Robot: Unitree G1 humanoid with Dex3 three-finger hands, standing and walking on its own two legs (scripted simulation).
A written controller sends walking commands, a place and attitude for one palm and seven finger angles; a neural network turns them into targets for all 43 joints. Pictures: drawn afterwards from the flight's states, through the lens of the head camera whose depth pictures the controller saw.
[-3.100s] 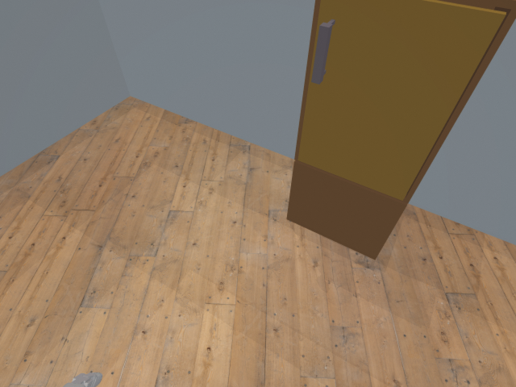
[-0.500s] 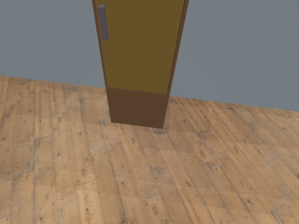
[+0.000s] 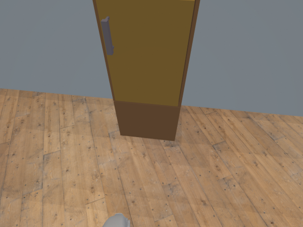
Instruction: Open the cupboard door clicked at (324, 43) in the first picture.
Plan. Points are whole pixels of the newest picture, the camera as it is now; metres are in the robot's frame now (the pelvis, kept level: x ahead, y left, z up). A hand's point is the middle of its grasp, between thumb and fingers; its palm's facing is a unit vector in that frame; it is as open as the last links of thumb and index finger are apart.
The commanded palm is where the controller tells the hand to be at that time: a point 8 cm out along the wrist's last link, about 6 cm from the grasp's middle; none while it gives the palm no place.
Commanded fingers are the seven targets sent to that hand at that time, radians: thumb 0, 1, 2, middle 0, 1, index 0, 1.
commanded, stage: take the last steps up to it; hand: left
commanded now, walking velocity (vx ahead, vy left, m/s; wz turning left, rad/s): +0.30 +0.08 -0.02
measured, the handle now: (109, 35) +0.86 +0.26 +0.09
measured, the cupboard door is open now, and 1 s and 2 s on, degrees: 0 0 0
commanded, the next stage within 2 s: come to a stop and stand still in 0.54 s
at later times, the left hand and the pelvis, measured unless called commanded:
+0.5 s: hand (84, 184) +0.28 +0.26 -0.16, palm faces -0.01 -0.97 -0.23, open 7.3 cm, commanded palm none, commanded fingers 0.00 0.90 0.90 -0.20 -0.30 -0.20 -0.30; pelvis +0.18 +0.07 -0.01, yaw -3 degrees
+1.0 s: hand (84, 178) +0.31 +0.28 -0.19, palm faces +0.00 -0.98 -0.18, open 7.4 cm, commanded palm none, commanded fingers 0.00 0.90 0.90 -0.20 -0.30 -0.20 -0.30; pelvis +0.28 +0.10 -0.01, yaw -3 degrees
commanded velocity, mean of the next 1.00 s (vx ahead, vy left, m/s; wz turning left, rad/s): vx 0.06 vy -0.01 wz -0.03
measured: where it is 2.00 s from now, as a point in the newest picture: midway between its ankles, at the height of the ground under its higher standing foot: outside the picture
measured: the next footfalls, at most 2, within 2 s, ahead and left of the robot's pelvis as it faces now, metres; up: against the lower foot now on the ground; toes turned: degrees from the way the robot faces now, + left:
left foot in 0.12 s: +0.18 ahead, +0.17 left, +0.00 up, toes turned +10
right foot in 0.54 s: +0.30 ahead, -0.04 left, +0.00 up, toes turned -11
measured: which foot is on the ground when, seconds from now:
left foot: up 0.00-0.10, down 0.12-0.56, up 0.58-0.82, down 0.84-1.00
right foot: down 0.00-0.12, up 0.14-0.52, down 0.54-0.88, up 0.90-1.00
